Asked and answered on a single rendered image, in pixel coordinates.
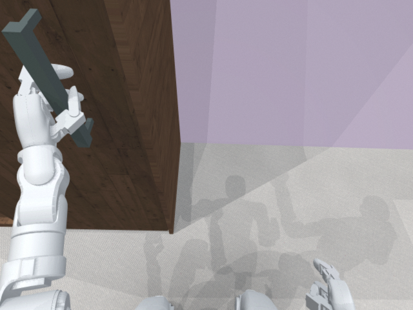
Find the robot left thigh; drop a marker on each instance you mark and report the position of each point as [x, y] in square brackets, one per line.
[155, 303]

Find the robot thigh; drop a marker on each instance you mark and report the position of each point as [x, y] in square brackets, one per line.
[252, 300]
[155, 303]

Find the left robot hand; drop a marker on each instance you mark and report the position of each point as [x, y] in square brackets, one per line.
[32, 111]

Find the right robot hand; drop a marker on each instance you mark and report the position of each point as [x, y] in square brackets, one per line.
[336, 296]

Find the robot right thigh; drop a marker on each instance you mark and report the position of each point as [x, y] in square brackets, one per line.
[252, 300]

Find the handle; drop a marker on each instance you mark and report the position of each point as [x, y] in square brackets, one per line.
[22, 39]

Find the left robot forearm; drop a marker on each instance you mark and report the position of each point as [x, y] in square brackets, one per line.
[38, 233]

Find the robot left upper arm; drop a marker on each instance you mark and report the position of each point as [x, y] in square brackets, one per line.
[48, 300]

